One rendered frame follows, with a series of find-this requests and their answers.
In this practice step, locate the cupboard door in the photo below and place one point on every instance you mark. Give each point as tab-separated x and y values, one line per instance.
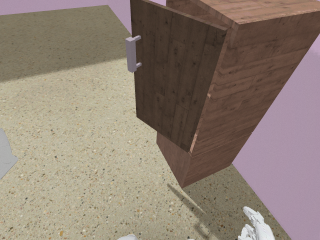
178	53

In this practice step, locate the left robot hand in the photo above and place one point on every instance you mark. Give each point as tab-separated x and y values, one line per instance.
7	160

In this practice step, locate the right robot hand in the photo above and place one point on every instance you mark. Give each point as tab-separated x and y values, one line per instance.
262	231

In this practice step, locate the handle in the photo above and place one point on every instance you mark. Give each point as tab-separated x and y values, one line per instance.
130	44

